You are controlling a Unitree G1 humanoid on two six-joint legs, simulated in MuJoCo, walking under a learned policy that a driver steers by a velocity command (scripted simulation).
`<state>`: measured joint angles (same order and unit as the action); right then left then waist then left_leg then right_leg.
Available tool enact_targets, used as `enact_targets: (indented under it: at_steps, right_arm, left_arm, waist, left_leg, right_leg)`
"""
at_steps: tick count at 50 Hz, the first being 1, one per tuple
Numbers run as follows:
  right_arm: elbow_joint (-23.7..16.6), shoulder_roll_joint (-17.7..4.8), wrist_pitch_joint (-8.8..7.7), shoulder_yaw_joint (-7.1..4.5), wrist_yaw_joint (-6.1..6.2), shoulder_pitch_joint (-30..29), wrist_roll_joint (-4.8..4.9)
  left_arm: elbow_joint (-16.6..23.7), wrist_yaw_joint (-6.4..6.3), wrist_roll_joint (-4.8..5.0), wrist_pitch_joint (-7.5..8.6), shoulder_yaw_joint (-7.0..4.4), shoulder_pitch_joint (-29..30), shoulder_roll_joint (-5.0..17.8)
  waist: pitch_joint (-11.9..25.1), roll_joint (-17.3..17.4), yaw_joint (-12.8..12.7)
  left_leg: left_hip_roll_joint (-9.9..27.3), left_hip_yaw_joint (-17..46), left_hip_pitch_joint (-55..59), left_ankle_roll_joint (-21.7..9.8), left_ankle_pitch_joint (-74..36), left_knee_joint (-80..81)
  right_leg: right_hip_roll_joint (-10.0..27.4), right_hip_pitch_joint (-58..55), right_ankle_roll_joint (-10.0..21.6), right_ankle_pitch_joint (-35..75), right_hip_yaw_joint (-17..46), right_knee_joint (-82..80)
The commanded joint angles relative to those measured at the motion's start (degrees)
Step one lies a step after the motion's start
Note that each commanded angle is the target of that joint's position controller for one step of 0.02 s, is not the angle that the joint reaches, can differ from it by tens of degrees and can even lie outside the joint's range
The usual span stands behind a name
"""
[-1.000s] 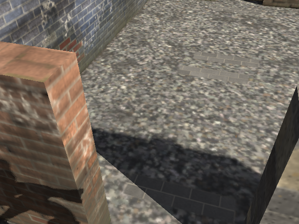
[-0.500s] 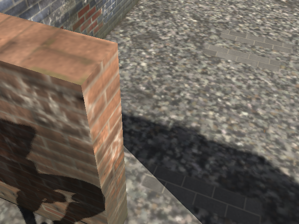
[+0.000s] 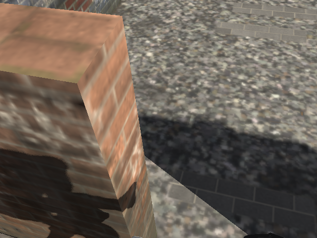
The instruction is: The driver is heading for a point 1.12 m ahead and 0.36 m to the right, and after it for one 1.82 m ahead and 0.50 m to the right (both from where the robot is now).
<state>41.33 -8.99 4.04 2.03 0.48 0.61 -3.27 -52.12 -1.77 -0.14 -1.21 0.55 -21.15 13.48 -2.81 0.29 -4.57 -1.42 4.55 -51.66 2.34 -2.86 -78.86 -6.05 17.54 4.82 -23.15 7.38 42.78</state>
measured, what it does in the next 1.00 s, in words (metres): goes down, turning right: left foot, then right foot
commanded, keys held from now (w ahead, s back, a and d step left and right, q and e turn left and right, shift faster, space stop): e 0.60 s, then w+e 0.28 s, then w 0.12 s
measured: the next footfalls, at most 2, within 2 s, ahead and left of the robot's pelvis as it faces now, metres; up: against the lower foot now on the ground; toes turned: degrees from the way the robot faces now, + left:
left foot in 0.12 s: +0.09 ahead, +0.17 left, +0.00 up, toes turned -10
right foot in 0.74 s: +0.03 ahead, -0.13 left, +0.00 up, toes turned -27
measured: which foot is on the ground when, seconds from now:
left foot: up 0.00-0.10, down 0.12-0.74, up 0.76-1.00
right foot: down 0.00-0.14, up 0.16-0.72, down 0.74-1.00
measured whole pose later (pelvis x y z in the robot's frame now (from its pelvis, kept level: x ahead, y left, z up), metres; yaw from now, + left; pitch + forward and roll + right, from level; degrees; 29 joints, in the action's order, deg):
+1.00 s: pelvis +0.09 -0.09 -0.05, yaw -32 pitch +0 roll +2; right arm 43.5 -17.8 2.5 -4.2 -0.7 10.0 -2.7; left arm -55.6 0.4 0.2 1.0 0.3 -34.5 8.4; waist 2.2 3.2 -2.4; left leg -0.2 4.5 -45.2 3.9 -3.6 -73.1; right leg -5.3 22.0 6.0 -39.4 1.9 62.2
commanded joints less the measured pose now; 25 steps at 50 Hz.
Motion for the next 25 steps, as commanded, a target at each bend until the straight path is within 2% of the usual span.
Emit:
enact_targets:
  at_steps: [1, 2, 3, 4, 5, 6, 7, 8, 9, 10, 11, 12, 13, 14, 15, 16, 17, 18, 19, 20, 21, 22, 23, 24, 25]
  right_arm:
    - [-4.4, -5.1, -0.32, -1.46, -0.86, 2.7, 0.37]
    - [-3.7, -5.7, -0.76, -1.46, -1.23, 3.7, -0.32]
    - [-4.0, -5.3, -1.64, -0.76, -1.62, 4.9, 0.19]
    - [-6.8, -4.1, -1.80, -0.38, -1.37, 2.7, 2.28]
    - [-6.2, -4.4, -2.05, -0.69, -1.21, 2.7, 2.20]
    - [-5.7, -7.7, -2.77, -1.91, -0.74, 4.7, 2.46]
    - [-6.3, -11.3, -2.72, -2.22, -0.87, 9.4, 3.06]
    - [-5.7, -17.1, -2.06, -4.13, -1.37, 20.3, 1.63]
    - [-2.2, -15.5, -3.28, -4.36, -1.63, 28.7, 1.26]
    - [-1.4, -14.9, -3.77, -4.43, -1.77, 29.8, 1.24]
    - [-1.7, -12.7, -3.04, -3.81, -1.69, 25.8, 0.95]
    - [-2.0, -12.5, -2.02, -3.80, -0.82, 23.9, 1.28]
    - [-2.6, -11.4, -1.32, -3.58, -0.62, 22.5, 1.13]
    - [-4.1, -10.6, -1.17, -3.22, -0.90, 20.6, 0.06]
    - [-4.8, -10.7, -1.26, -3.05, -0.92, 18.7, -0.22]
    - [-5.2, -10.0, -1.25, -2.68, -0.64, 17.9, 0.61]
    - [-5.2, -10.8, -0.96, -2.70, -0.11, 18.4, 0.61]
    - [-5.3, -10.7, -1.44, -2.42, 0.46, 18.9, 0.66]
    - [-4.4, -11.1, -2.03, -2.46, 0.73, 21.8, 0.98]
    - [-3.8, -11.8, -2.26, -2.56, 0.93, 23.5, 0.88]
    - [-3.5, -12.3, -2.46, -2.69, 1.03, 24.9, 0.81]
    - [-3.1, -14.0, -3.58, -3.47, 0.95, 25.9, 0.38]
    - [-3.0, -14.4, -4.48, -3.79, 0.73, 27.3, 0.37]
    - [-2.9, -13.9, -4.93, -3.67, 0.97, 28.5, 0.38]
    - [-2.6, -14.1, -5.22, -3.85, 1.25, 29.6, 0.33]
  left_arm:
    - [9.3, 0.28, -0.73, -0.67, -3.06, 9.0, 11.1]
    - [10.1, 0.70, -1.07, -1.85, -4.19, 9.2, 13.1]
    - [11.9, 0.73, -1.25, -2.99, -4.81, 8.6, 13.7]
    - [12.0, 0.71, -2.32, -4.57, -5.46, 5.5, 14.3]
    - [11.5, 0.76, -2.37, -5.20, -5.35, 1.7, 14.2]
    - [11.4, 0.78, -2.68, -4.77, -4.98, -0.5, 11.9]
    - [11.9, 1.23, -2.67, -3.44, -4.51, -5.9, 6.0]
    - [18.7, 1.88, 0.30, -1.71, -5.09, 4.6, 6.3]
    - [20.1, 2.40, -1.01, -0.21, -6.25, 13.0, 11.4]
    - [21.5, 2.70, -1.26, 0.41, -6.77, 16.7, 12.0]
    - [20.9, 2.80, -0.70, -0.71, -6.43, 15.9, 10.1]
    - [21.1, 2.95, -1.05, -1.41, -5.70, 16.2, 8.3]
    - [20.9, 2.58, -0.88, -2.43, -5.35, 15.5, 6.9]
    - [21.9, 2.68, -0.39, -2.56, -5.35, 17.3, 6.9]
    - [23.0, 1.98, -0.77, -2.82, -5.31, 18.7, 6.2]
    - [24.0, 1.31, -0.91, -2.89, -5.13, 19.1, 5.8]
    - [24.6, 0.97, -0.98, -3.05, -4.83, 20.0, 5.0]
    - [25.1, 0.78, -0.95, -3.57, -4.58, 21.5, 4.6]
    - [25.6, 0.81, -1.13, -4.30, -4.51, 22.9, 4.2]
    - [26.0, 0.61, -1.27, -4.93, -4.25, 23.5, 3.5]
    - [26.4, 0.57, -1.54, -5.41, -4.25, 24.4, 3.8]
    - [27.9, 0.66, -1.39, -5.64, -4.18, 25.9, 4.1]
    - [28.5, 0.79, -1.50, -5.65, -4.18, 28.0, 4.2]
    - [28.4, 0.81, -1.60, -5.45, -4.41, 29.4, 4.7]
    - [28.6, 0.86, -1.59, -5.53, -4.43, 30.3, 4.4]
  waist:
    - [5.8, -12.9, 4.7]
    - [5.7, -13.3, 4.5]
    - [4.7, -11.4, 4.6]
    - [-0.8, -9.3, 3.9]
    - [-1.6, -9.3, 2.1]
    - [-1.3, -6.1, 2.7]
    - [5.0, 5.3, 0.0]
    - [9.9, 15.0, 8.7]
    - [9.7, 9.4, 14.1]
    - [7.6, 7.7, 14.7]
    - [4.4, 8.1, 11.8]
    - [1.9, 9.1, 10.1]
    - [1.5, 9.2, 8.6]
    - [2.2, 9.4, 8.8]
    - [3.9, 9.2, 8.0]
    - [4.0, 7.9, 6.7]
    - [3.8, 6.5, 6.0]
    - [3.2, 4.4, 5.8]
    - [3.9, 3.9, 6.4]
    - [4.2, 4.9, 6.2]
    - [4.0, 5.7, 6.5]
    - [4.1, 6.8, 6.6]
    - [4.2, 6.3, 7.5]
    - [4.1, 6.9, 9.0]
    - [3.7, 8.0, 9.3]
  left_leg:
    - [-2.6, -3.5, 22.1, -0.5, 3.5, 6.4]
    - [-2.7, -3.6, 23.6, -1.2, 8.9, 8.7]
    - [-2.9, -3.6, 27.6, -2.1, 13.3, 14.3]
    - [-3.8, -1.1, 24.3, -1.3, 38.3, 42.9]
    - [-4.6, -2.8, 34.1, -1.0, 34.7, 49.3]
    - [1.1, 3.3, 44.1, -2.0, 32.5, 53.6]
    - [14.8, 12.3, 58.7, -4.6, 5.6, 45.7]
    - [24.2, 28.7, 64.0, -15.5, -23.5, 46.3]
    - [22.7, 33.0, 68.8, -18.4, -28.2, 47.1]
    - [21.4, 31.4, 66.2, -18.6, -25.9, 48.4]
    - [19.1, 24.1, 60.9, -17.8, -25.8, 47.7]
    - [18.6, 19.1, 54.1, -18.1, -25.7, 47.1]
    - [17.6, 15.2, 47.3, -18.4, -23.8, 47.0]
    - [16.3, 11.3, 40.7, -18.4, -21.4, 46.4]
    - [17.4, 11.0, 36.6, -18.7, -17.4, 45.0]
    - [17.9, 10.4, 33.7, -17.9, -12.3, 44.6]
    - [17.5, 9.6, 31.7, -16.3, -4.9, 44.5]
    - [17.7, 10.0, 31.2, -16.1, -5.3, 44.9]
    - [18.2, 10.8, 33.5, -15.2, -5.5, 43.9]
    - [18.3, 10.3, 35.0, -14.6, -5.3, 43.1]
    - [18.3, 9.6, 36.2, -14.0, -4.2, 42.4]
    - [19.2, 9.7, 37.4, -14.2, 0.1, 43.7]
    - [19.6, 10.5, 38.2, -14.1, 4.6, 43.9]
    - [19.7, 9.5, 39.0, -14.0, 7.0, 43.7]
    - [20.0, 9.5, 38.9, -13.9, 7.9, 43.6]
  right_leg:
    - [13.2, 8.7, 4.3, 52.8, 15.5, -8.7]
    - [13.4, 6.7, 5.5, 56.8, 15.3, -6.2]
    - [13.3, 7.2, 6.5, 53.9, 15.8, -5.8]
    - [10.9, 0.8, 6.6, 36.9, 17.8, -9.6]
    - [10.8, 3.7, 6.0, 18.3, 21.1, -10.9]
    - [9.5, 9.2, 4.6, 2.2, 21.0, -5.8]
    - [6.9, 17.1, 0.8, -14.5, 13.0, 4.9]
    - [-0.5, 30.8, -2.6, -21.3, 4.3, 12.9]
    - [-0.3, 39.7, -4.8, -26.1, 2.2, 21.6]
    - [-1.2, 41.9, -6.1, -24.5, 2.5, 27.7]
    - [-0.6, 41.2, -7.2, -20.9, 1.3, 32.7]
    - [-0.9, 40.8, -7.7, -17.0, -0.5, 39.3]
    - [-1.8, 39.6, -8.1, -12.9, -1.4, 45.6]
    - [-4.0, 38.2, -8.6, -5.6, -3.5, 53.6]
    - [-5.0, 39.9, -8.6, 0.8, -2.6, 62.8]
    - [-5.0, 41.9, -8.7, 4.2, -1.8, 65.3]
    - [-4.7, 43.0, -8.8, 8.0, -1.9, 66.9]
    - [-5.0, 45.4, -9.6, 8.8, -2.0, 68.9]
    - [-5.0, 49.1, -9.9, 9.9, -1.2, 71.2]
    - [-4.6, 51.1, -10.2, 9.9, -1.0, 71.8]
    - [-4.2, 52.9, -10.3, 10.5, -1.4, 71.7]
    - [-3.1, 54.4, -9.9, 10.6, -1.4, 70.9]
    - [-2.2, 55.3, -9.7, 11.9, -1.7, 69.0]
    - [-2.0, 56.0, -9.9, 13.0, -2.5, 67.8]
    - [-1.0, 55.4, -9.9, 14.0, -2.9, 66.8]
Keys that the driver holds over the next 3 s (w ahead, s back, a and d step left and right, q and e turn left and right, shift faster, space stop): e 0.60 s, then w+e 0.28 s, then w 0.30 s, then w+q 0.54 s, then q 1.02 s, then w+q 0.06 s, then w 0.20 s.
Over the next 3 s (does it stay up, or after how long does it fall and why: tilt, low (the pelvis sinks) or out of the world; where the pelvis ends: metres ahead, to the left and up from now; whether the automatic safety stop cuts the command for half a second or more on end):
stays up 0.71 -0.38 -0.41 its command is cut before an obstacle after 1.2 s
